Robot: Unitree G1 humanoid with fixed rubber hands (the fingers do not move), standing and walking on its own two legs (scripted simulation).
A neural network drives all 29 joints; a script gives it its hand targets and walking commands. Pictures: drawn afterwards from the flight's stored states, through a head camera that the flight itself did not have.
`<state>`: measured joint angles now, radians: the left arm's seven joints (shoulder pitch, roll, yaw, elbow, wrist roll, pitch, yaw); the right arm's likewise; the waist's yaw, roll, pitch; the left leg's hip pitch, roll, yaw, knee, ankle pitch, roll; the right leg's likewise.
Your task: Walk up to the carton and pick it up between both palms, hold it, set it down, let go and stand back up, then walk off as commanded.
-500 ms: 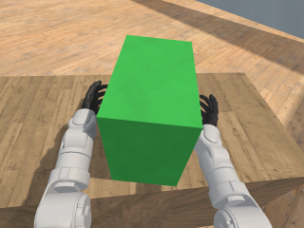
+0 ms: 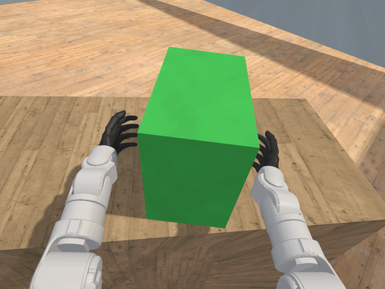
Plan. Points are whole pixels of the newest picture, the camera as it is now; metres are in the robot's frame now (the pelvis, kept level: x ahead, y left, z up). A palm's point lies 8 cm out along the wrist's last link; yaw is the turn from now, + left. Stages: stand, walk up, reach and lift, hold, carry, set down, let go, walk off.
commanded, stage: set down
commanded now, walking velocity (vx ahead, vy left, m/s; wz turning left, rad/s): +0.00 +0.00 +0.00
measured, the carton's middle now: (196, 136) +0.46 +0.00 +0.08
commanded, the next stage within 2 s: none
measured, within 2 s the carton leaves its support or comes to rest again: neither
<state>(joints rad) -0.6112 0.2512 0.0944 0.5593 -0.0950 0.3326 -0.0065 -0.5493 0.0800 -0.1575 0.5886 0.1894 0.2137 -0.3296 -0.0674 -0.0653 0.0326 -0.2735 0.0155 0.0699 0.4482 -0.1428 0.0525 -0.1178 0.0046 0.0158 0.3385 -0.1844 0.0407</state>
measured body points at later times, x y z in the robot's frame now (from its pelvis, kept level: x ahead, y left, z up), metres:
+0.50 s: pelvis -0.01 +0.00 +0.00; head -0.03 +0.04 +0.44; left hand +0.31 +0.22 +0.06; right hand +0.29 -0.17 +0.07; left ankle +0.07 +0.08 -0.74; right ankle +0.00 -0.15 -0.74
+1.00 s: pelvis -0.01 +0.00 +0.00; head -0.04 +0.03 +0.44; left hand +0.25 +0.24 +0.06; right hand +0.23 -0.18 +0.05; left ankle +0.07 +0.08 -0.74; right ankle +0.00 -0.15 -0.74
